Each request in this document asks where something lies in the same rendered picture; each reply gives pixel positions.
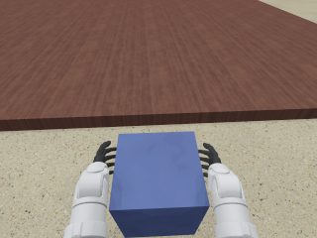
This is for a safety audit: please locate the carton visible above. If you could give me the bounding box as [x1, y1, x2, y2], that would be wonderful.
[108, 131, 210, 238]

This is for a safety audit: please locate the robot left hand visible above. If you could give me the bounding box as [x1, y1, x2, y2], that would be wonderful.
[93, 140, 117, 175]

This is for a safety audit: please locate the robot right hand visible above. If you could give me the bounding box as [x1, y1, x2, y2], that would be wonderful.
[198, 143, 222, 178]

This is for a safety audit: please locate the right robot forearm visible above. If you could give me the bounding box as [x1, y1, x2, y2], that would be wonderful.
[207, 163, 259, 238]

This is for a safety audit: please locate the left robot forearm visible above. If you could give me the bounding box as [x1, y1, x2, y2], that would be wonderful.
[63, 162, 110, 238]

